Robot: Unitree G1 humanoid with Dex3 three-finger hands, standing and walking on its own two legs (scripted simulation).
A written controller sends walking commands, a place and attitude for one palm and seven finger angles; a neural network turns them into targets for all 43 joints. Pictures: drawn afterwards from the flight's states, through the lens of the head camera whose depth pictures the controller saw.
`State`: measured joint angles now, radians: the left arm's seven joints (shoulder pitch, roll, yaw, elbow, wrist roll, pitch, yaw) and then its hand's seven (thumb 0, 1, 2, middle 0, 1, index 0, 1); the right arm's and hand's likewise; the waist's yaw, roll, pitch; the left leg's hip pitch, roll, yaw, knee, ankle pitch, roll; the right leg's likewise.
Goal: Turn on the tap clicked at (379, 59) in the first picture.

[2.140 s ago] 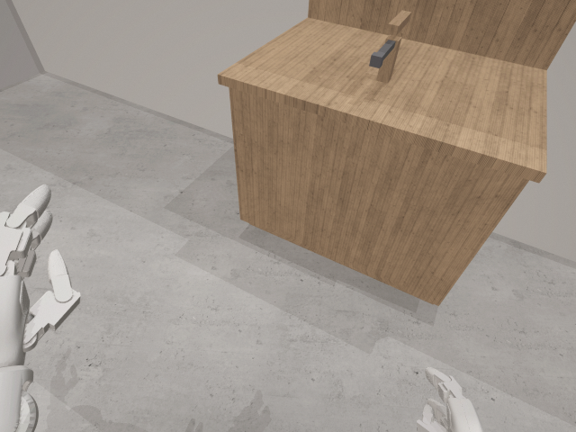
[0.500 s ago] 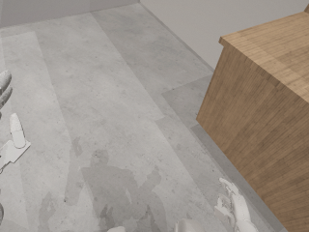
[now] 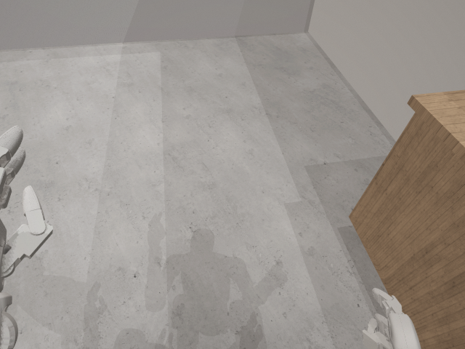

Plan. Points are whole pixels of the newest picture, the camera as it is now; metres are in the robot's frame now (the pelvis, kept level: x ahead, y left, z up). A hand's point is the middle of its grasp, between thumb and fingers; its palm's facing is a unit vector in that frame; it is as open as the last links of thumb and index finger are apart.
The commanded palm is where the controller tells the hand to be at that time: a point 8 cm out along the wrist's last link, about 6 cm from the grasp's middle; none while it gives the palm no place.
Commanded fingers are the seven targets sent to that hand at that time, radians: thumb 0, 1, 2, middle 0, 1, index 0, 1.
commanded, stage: walk to a spot facing it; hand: left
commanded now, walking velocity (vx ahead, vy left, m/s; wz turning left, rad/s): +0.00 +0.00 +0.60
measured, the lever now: out of the picture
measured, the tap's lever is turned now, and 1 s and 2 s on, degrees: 0 0 0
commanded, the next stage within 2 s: turn to face it in 1.24 s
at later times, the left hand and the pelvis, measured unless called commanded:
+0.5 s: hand out of the picture +0.09 +0.25 +0.18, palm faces +0.66 -0.63 -0.41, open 7.4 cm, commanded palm +0.03 +0.28 +0.18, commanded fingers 0.00 0.90 0.90 -0.20 -0.30 -0.20 -0.30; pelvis -0.03 -0.04 +0.00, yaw +19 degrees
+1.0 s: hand out of the picture +0.08 +0.32 +0.19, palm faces +0.77 -0.50 -0.40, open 7.4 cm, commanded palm +0.00 +0.33 +0.18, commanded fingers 0.00 0.90 0.90 -0.20 -0.30 -0.20 -0.30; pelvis +0.02 +0.01 -0.01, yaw +32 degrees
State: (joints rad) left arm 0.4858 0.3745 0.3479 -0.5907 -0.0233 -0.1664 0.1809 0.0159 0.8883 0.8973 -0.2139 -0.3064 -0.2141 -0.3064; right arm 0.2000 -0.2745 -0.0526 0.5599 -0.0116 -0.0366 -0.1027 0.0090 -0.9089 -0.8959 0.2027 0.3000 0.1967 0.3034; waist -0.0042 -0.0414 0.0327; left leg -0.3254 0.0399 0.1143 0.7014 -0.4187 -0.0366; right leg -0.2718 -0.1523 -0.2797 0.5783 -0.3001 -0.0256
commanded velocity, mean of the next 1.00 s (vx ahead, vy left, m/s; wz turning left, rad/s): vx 0.29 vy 0.00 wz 0.48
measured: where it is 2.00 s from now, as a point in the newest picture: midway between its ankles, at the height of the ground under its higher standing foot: outside the picture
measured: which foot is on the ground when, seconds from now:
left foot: up 0.00-0.02, down 0.04-0.38, up 0.40-0.80, down 0.82-1.00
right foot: down 0.00-0.06, up 0.08-0.36, down 0.38-0.80, up 0.82-1.00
